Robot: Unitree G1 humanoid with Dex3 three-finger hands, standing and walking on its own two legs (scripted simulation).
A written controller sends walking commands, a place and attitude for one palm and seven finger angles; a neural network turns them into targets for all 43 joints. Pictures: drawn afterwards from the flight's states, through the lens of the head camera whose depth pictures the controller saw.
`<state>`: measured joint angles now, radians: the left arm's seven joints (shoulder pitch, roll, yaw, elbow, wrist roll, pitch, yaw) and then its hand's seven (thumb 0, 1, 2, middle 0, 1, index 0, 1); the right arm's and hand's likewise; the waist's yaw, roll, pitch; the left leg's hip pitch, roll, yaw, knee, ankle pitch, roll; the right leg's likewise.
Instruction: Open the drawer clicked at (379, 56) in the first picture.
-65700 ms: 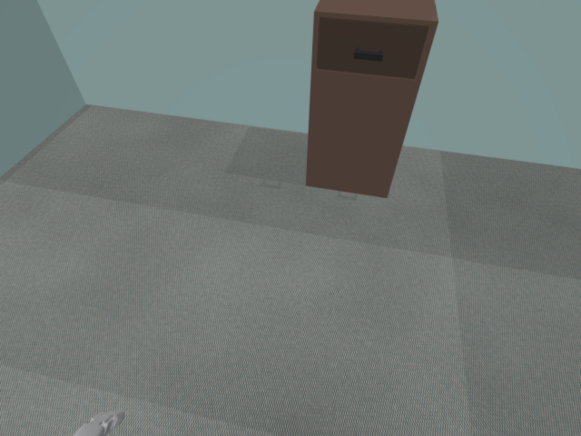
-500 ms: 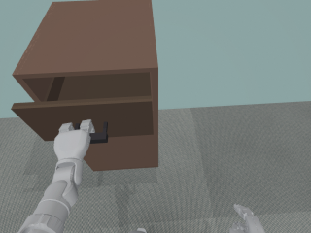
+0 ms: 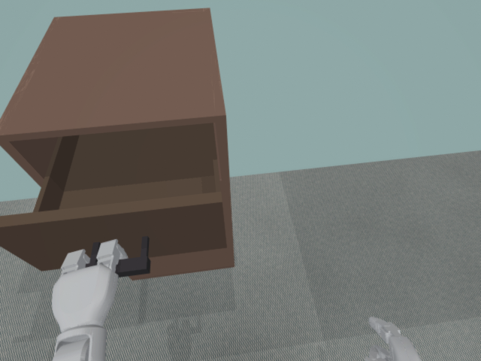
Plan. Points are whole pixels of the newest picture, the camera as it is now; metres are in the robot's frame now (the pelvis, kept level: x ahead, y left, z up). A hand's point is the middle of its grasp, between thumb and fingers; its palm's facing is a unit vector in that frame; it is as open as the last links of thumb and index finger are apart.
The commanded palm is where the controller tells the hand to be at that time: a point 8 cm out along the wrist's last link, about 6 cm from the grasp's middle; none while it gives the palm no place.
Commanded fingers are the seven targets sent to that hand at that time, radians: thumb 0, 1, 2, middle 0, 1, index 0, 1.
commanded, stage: pull the drawer open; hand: left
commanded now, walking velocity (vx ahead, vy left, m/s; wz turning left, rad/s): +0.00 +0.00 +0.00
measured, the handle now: (119, 256) +0.29 +0.23 -0.01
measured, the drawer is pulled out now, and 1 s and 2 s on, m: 0.18 0.29 0.30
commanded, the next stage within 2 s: open the thumb to release the handle in 0.98 s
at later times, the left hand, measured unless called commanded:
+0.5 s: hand (102, 314) +0.20 +0.24 -0.03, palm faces -0.03 -0.10 -0.99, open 5.7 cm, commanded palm +0.15 +0.23 +0.02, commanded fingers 0.00 0.90 0.90 -0.40 -1.35 -0.40 -1.35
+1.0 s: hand out of the picture +0.11 +0.22 -0.03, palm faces -0.08 -0.15 -0.99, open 6.2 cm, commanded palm +0.06 +0.21 +0.02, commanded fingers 0.00 0.90 0.90 -0.40 -1.35 -0.40 -1.35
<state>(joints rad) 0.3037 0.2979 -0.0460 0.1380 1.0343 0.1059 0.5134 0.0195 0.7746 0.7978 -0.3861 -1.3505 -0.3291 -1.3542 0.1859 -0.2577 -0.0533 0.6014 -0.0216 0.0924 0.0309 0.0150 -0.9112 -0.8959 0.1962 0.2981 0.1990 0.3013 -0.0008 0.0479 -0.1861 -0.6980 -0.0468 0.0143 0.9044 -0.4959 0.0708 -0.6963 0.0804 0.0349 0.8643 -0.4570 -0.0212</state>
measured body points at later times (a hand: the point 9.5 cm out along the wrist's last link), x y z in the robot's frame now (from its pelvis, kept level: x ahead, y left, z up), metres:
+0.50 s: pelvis -0.02 -0.02 +0.00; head +0.03 -0.03 +0.45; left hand +0.20 +0.24 +0.02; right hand +0.19 -0.22 -0.10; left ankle -0.04 +0.07 -0.69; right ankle -0.03 -0.11 -0.69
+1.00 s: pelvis -0.01 -0.01 -0.02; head +0.05 -0.03 +0.43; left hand +0.11 +0.23 +0.02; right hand +0.21 -0.21 -0.12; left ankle -0.04 +0.07 -0.69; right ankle -0.03 -0.11 -0.69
